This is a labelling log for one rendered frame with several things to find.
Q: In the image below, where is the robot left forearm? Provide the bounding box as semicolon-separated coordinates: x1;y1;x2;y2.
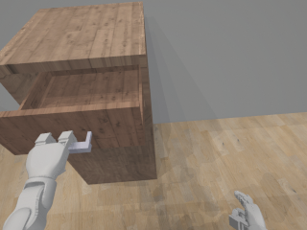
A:
2;176;58;230

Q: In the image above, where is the right robot hand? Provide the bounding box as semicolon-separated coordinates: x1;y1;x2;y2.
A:
228;191;266;230

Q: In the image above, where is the cabinet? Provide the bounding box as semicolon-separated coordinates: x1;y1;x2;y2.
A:
0;1;157;185

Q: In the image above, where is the left robot hand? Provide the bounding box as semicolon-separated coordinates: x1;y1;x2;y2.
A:
26;130;78;180

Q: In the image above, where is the handle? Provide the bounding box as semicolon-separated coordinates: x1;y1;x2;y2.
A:
68;131;92;154

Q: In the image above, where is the drawer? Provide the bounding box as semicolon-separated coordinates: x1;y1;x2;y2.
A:
0;64;146;155

